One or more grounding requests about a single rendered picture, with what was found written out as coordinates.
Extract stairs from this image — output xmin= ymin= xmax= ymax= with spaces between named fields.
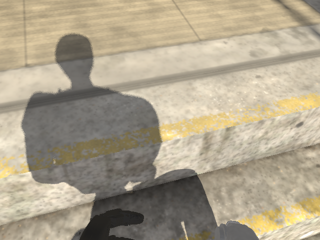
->
xmin=0 ymin=107 xmax=320 ymax=240

